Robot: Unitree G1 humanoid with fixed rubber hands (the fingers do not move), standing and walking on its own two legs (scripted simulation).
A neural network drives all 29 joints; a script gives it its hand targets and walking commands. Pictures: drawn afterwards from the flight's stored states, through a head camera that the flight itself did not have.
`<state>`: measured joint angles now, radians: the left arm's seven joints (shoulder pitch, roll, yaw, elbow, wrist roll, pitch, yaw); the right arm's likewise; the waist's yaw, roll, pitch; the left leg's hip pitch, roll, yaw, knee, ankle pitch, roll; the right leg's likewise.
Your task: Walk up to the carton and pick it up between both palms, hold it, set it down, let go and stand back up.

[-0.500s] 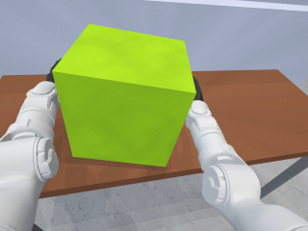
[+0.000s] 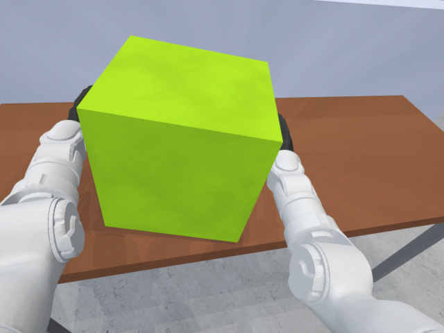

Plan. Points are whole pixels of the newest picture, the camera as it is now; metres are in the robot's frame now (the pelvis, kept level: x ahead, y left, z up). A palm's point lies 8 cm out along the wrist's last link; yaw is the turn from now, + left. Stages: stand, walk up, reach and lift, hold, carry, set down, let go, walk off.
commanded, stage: set down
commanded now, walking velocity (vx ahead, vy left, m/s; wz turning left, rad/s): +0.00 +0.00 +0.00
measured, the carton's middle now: (186, 143) +0.45 +0.04 +0.09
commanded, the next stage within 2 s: none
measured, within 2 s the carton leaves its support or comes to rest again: rests again in 0.60 s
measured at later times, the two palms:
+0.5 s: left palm (80, 130) +0.44 +0.23 +0.13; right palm (279, 154) +0.39 -0.14 +0.12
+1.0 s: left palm (77, 133) +0.44 +0.24 +0.12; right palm (276, 154) +0.40 -0.13 +0.12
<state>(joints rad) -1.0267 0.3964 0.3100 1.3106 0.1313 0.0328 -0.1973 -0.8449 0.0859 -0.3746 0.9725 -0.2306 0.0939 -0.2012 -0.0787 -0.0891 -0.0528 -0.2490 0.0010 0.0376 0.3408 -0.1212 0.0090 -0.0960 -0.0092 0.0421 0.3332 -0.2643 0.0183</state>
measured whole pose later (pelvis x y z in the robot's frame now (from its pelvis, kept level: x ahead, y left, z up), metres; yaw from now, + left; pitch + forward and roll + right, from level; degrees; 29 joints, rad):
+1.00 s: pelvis -0.01 +0.00 +0.00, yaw +0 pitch +1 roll +0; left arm -1.00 0.39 0.40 1.24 0.16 0.00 -0.24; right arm -0.84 0.16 -0.52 0.86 -0.36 0.04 -0.16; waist -0.07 -0.09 0.02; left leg -0.25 0.00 0.04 0.35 -0.12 0.01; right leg -0.10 -0.01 0.04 0.33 -0.26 0.02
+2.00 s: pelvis -0.01 +0.02 +0.00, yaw -1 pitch +8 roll -2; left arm -0.65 0.47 0.08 0.90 -0.12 0.00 -0.15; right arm -0.51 -0.07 -0.03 0.77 0.30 -0.02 -0.26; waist -0.07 -0.05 -0.10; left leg -0.43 0.02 0.04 0.44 -0.15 0.01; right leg -0.23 0.01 0.04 0.33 -0.24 0.03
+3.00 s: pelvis -0.03 +0.01 +0.00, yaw +0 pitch -2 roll -1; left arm -0.14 0.52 0.08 0.36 -0.21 0.15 -0.17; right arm 0.01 -0.08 0.01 0.14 0.29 0.21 -0.28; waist 0.00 -0.05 -0.02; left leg -0.24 0.02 0.04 0.38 -0.10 0.01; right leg -0.07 0.00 0.04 0.33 -0.23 0.03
